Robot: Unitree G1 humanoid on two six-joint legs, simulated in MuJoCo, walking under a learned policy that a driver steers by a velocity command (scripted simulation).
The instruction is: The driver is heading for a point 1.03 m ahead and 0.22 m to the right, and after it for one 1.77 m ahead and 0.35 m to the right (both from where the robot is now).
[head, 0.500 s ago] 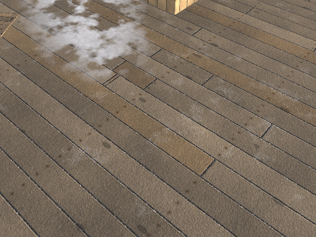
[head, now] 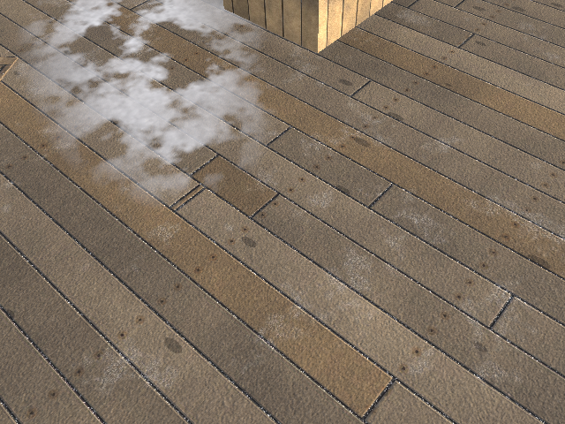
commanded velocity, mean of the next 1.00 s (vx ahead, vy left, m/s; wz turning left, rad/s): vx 0.50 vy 0.00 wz -0.50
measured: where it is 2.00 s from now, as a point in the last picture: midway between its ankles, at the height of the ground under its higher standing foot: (420, 233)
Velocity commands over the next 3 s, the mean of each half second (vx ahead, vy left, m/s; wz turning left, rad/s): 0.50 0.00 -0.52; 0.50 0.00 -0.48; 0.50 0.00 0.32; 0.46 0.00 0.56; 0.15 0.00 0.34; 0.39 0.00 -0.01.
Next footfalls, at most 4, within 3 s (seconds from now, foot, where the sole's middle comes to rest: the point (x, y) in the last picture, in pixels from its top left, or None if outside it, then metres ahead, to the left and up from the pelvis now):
0.22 left None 0.31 0.15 -0.79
0.74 right None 0.50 -0.19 -0.79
1.30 left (374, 282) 0.88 -0.15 -0.79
1.78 right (462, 226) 1.09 -0.42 -0.79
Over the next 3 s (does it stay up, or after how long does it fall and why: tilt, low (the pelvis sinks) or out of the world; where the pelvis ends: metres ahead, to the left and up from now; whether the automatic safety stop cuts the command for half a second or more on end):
stays up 1.35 -0.24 -0.02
